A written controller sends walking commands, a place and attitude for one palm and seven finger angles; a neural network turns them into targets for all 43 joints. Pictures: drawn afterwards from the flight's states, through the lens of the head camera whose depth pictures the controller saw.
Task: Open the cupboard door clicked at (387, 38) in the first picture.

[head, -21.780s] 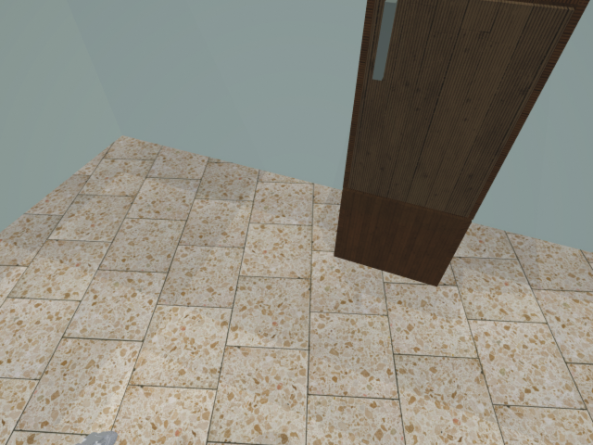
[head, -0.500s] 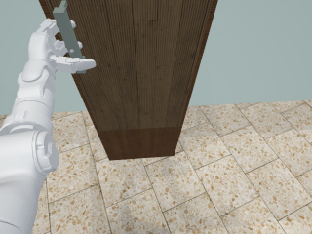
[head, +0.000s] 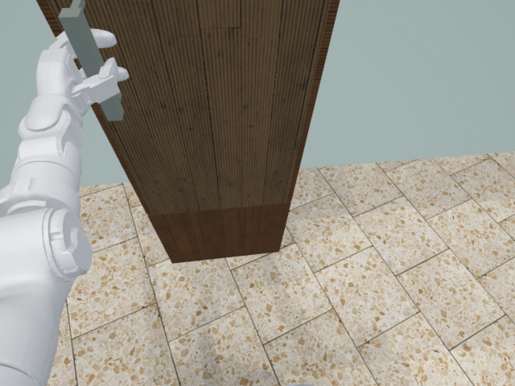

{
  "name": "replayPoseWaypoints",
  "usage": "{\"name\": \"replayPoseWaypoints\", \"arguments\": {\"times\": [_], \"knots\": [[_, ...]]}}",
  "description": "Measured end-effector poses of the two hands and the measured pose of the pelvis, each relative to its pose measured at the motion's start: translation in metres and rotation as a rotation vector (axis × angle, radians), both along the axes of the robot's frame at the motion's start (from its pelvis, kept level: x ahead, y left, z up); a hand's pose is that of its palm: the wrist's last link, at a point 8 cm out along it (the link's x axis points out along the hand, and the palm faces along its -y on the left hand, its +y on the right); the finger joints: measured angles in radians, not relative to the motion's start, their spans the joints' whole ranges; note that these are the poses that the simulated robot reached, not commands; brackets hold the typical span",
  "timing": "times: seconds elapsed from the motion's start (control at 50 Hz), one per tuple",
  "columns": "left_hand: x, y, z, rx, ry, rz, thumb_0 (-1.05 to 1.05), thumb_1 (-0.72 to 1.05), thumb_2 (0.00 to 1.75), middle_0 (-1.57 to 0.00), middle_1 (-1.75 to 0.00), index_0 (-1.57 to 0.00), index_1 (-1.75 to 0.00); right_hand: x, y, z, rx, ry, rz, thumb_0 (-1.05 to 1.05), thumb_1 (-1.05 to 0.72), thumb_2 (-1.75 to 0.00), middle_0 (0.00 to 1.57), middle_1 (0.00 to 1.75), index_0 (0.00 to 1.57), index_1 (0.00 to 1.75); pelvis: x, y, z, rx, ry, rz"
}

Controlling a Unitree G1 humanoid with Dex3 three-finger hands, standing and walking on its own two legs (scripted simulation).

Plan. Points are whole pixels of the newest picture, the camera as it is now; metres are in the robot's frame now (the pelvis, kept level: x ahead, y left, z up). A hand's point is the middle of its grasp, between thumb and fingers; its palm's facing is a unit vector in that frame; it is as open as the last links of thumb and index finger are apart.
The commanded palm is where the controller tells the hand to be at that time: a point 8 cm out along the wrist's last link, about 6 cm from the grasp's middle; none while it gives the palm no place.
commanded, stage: pull the door open along its arc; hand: left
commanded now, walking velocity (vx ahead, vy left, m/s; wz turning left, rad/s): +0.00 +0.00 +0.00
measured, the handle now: (98, 63) +0.58 +0.17 +0.17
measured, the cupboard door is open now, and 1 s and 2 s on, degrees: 0 34 39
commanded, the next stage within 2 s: open thumb and fingers to let go in 1.16 s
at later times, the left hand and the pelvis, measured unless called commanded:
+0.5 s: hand (114, 107) +0.47 +0.14 +0.18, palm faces -0.02 -1.00 +0.02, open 5.8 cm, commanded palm +0.41 +0.19 +0.17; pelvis +0.01 +0.00 +0.01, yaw -1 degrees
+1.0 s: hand (178, 179) +0.34 +0.05 +0.18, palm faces +0.39 -0.92 +0.02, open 5.8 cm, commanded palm +0.28 +0.08 +0.17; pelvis +0.01 -0.02 +0.02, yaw +3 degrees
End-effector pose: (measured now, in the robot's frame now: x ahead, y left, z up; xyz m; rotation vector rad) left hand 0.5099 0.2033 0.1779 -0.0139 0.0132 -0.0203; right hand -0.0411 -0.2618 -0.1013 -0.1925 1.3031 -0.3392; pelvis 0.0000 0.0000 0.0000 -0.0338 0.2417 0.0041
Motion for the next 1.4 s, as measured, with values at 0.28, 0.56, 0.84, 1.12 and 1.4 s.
{"name": "replayPoseWaypoints", "arguments": {"times": [0.28,0.56,0.84,1.12,1.4], "knots": [[-0.010,-0.003,-0.001,0.008,-0.022,0.022,-0.01,0.72,0.84,-0.36,-1.35,-0.37,-1.35,0.010,0.001,-0.001,0.020,-0.031,0.007,0.00,-0.91,-0.90,0.21,0.30,0.20,0.30,0.001,-0.001,0.002,0.005,-0.011,-0.010],[-0.079,-0.018,-0.005,-0.047,-0.067,0.040,0.00,0.69,0.74,-0.37,-1.35,-0.37,-1.35,0.106,0.006,0.003,0.070,-0.282,0.067,0.01,-0.91,-0.90,0.21,0.30,0.20,0.30,0.015,0.000,0.011,0.013,-0.112,-0.020],[-0.169,-0.080,-0.001,-0.010,-0.001,0.443,-0.04,0.70,0.79,-0.34,-1.35,-0.39,-1.35,0.238,0.044,0.037,0.140,-0.555,0.308,0.01,-0.91,-0.90,0.20,0.30,0.20,0.30,0.007,-0.013,0.015,0.034,-0.216,0.034],[-0.233,-0.130,-0.001,0.014,-0.042,0.357,-0.01,0.68,0.72,-0.37,-1.35,-0.36,-1.35,0.232,0.043,0.031,0.203,-0.518,0.334,0.01,-0.91,-0.90,0.20,0.30,0.20,0.30,0.002,-0.031,0.016,0.044,-0.301,0.059],[-0.239,-0.138,0.001,0.019,-0.021,0.389,0.00,0.62,0.76,-0.38,-1.34,-0.37,-1.34,0.218,0.031,0.024,0.190,-0.473,0.343,0.01,-0.91,-0.90,0.20,0.30,0.20,0.30,-0.010,-0.039,0.017,0.043,-0.319,0.071]]}}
